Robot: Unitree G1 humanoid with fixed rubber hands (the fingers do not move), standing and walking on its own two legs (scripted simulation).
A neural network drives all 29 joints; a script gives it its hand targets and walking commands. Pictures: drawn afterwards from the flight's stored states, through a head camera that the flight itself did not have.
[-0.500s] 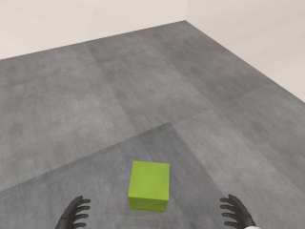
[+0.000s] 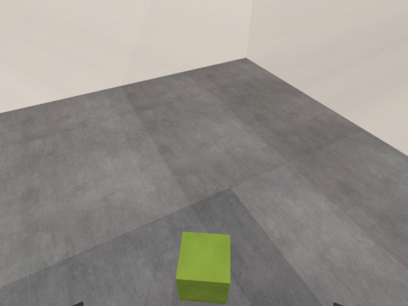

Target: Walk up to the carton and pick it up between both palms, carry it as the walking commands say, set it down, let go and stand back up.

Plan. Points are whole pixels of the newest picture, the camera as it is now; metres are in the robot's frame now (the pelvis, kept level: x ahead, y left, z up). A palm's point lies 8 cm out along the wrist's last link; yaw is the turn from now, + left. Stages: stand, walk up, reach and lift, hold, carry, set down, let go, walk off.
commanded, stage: stand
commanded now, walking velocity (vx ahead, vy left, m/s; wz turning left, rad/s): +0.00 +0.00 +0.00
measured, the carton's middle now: (204, 267) +0.47 +0.00 -0.65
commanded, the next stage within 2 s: none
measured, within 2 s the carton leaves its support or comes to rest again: neither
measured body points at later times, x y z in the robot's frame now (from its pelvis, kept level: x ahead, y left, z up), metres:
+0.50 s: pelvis -0.04 +0.00 +0.00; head -0.06 -0.01 +0.45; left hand +0.04 +0.28 -0.12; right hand +0.03 -0.29 -0.12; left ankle -0.03 +0.11 -0.74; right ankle +0.00 -0.12 -0.74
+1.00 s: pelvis -0.03 +0.00 +0.01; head -0.05 +0.00 +0.45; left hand +0.04 +0.28 -0.12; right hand +0.04 -0.29 -0.12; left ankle -0.03 +0.11 -0.74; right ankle +0.00 -0.12 -0.74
